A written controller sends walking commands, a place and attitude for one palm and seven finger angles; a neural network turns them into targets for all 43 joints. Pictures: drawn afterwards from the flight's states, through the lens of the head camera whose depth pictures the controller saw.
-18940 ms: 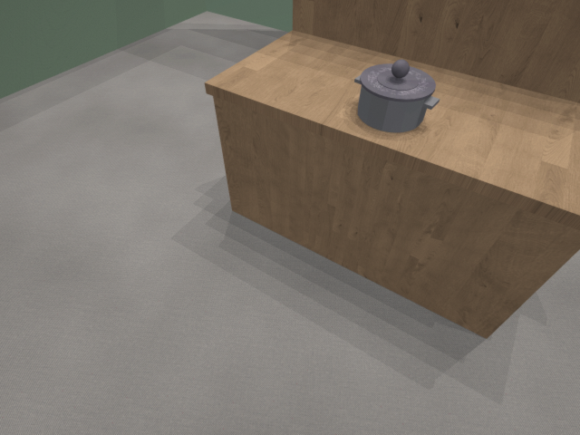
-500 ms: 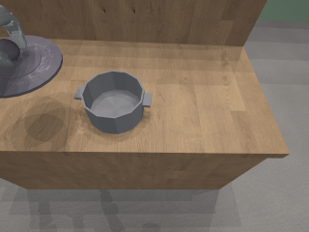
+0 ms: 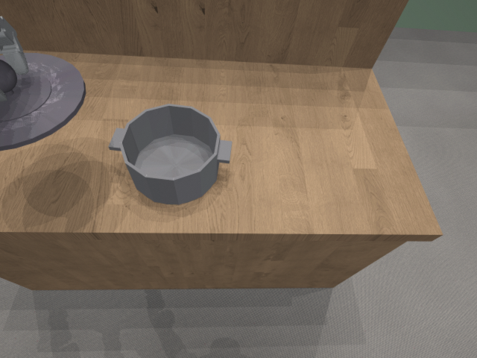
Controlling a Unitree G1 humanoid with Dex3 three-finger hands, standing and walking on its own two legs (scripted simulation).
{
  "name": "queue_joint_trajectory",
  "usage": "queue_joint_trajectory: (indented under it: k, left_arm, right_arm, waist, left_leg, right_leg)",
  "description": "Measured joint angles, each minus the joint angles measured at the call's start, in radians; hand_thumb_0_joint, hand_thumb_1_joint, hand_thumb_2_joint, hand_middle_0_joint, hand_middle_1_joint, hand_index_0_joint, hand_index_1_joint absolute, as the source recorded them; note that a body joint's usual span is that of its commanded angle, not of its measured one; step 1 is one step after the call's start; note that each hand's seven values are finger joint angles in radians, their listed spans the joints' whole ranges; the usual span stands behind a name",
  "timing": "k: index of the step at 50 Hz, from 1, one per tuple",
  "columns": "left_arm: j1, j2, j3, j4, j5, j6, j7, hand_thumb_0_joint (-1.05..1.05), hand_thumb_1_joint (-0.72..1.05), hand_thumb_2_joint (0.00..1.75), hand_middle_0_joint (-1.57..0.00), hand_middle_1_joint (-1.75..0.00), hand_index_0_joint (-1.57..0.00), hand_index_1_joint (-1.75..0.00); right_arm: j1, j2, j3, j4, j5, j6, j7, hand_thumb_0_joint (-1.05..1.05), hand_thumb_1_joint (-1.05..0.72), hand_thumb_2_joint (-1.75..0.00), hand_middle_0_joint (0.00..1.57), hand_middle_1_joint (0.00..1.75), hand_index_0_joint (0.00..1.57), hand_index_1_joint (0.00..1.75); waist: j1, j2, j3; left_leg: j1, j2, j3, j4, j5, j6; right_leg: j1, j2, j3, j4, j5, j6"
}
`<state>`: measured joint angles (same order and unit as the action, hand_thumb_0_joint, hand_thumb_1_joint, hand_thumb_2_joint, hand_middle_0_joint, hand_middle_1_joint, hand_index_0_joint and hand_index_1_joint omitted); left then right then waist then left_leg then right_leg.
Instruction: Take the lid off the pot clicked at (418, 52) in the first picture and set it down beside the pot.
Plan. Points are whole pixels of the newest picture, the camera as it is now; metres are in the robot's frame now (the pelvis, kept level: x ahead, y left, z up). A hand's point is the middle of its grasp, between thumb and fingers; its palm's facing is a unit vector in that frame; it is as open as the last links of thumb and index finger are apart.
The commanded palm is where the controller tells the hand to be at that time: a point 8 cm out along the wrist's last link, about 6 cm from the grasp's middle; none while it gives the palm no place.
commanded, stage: move the lid sideways beside the pot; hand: left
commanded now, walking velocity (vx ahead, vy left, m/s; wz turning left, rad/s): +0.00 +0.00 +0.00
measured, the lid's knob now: out of the picture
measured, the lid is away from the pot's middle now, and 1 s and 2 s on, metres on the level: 0.23 0.23 0.23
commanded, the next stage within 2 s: lower the lid onto the table in 0.10 s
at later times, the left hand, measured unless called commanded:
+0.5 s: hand out of the picture +0.50 +0.32 +0.18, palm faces -0.39 -0.11 -0.91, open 7.7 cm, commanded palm +0.54 +0.32 +0.25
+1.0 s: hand (3, 98) +0.49 +0.32 +0.14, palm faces -0.45 -0.10 -0.89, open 7.7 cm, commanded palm +0.55 +0.32 +0.22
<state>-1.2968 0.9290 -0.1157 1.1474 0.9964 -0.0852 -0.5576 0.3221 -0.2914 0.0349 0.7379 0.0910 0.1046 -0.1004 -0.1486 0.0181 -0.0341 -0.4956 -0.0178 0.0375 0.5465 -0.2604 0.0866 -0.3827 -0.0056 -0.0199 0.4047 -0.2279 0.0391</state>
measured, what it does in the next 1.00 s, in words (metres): stands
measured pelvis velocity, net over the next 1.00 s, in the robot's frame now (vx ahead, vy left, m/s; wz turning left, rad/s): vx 0.00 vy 0.00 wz -0.02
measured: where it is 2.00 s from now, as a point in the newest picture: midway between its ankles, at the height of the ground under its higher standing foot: outside the picture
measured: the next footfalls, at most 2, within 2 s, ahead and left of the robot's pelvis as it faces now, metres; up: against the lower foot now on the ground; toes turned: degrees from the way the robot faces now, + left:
none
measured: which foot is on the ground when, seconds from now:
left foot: down 0.00-1.00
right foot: down 0.00-1.00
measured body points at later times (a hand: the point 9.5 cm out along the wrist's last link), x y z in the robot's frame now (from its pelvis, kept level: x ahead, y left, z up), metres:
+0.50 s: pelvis +0.00 +0.00 +0.00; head +0.10 +0.02 +0.44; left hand +0.51 +0.32 +0.23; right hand -0.01 -0.27 -0.12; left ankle +0.00 +0.06 -0.73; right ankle -0.03 -0.16 -0.73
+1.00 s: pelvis +0.00 +0.00 -0.01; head +0.10 +0.02 +0.43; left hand +0.51 +0.33 +0.19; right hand -0.02 -0.28 -0.12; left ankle +0.00 +0.06 -0.73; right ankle -0.03 -0.16 -0.73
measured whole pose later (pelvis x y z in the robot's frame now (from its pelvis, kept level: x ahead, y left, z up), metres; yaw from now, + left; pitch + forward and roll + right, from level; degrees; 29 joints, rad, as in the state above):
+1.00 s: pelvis +0.00 +0.00 -0.01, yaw -1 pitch +15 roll -4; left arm -1.24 0.93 -0.10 1.19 1.00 -0.13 -0.52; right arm 0.36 -0.29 0.03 0.74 0.10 0.13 -0.11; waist -0.16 0.02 -0.05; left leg -0.59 0.00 0.04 0.63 -0.30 0.09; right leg -0.48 0.01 -0.01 0.48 -0.26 0.04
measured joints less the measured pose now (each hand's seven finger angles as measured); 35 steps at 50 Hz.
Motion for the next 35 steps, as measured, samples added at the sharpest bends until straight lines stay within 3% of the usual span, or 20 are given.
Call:
queue_joint_trajectory:
  k: [11, 18, 35]
  left_arm:
    - [-0.023, 0.021, 0.010, 0.017, 0.016, 0.009, -0.003, -0.02, 0.28, 0.54, -0.73, -1.00, -0.66, -0.97]
    - [-0.039, 0.004, -0.017, 0.028, 0.019, 0.023, -0.002, -0.02, 0.29, 0.54, -0.73, -1.00, -0.66, -0.97]
    - [0.012, -0.005, 0.026, 0.040, 0.025, -0.026, 0.028, -0.02, 0.29, 0.54, -0.73, -1.00, -0.65, -0.97]
  right_arm:
    - [0.022, 0.001, -0.001, 0.002, -0.001, 0.007, 0.003, 0.00, -0.90, -0.90, 0.20, 0.30, 0.21, 0.30]
    - [0.032, 0.010, -0.008, 0.016, -0.003, 0.008, 0.009, 0.00, -0.90, -0.90, 0.20, 0.30, 0.21, 0.30]
    - [0.026, 0.009, -0.003, -0.008, -0.005, 0.018, 0.002, 0.00, -0.90, -0.90, 0.20, 0.30, 0.21, 0.30]
  waist:
    - [-0.005, 0.006, 0.002]
    - [-0.002, 0.007, -0.007]
    - [-0.017, 0.008, -0.013]
  left_leg:
    - [-0.017, 0.000, 0.005, 0.012, -0.010, 0.004]
    - [-0.032, -0.002, 0.002, 0.016, -0.012, 0.005]
    - [-0.064, 0.008, 0.008, 0.049, -0.023, 0.003]
  right_leg:
    - [-0.016, 0.000, 0.005, 0.006, -0.005, 0.002]
    - [-0.030, -0.002, 0.001, 0.012, -0.008, -0.001]
    - [-0.065, 0.006, 0.009, 0.044, -0.017, 0.003]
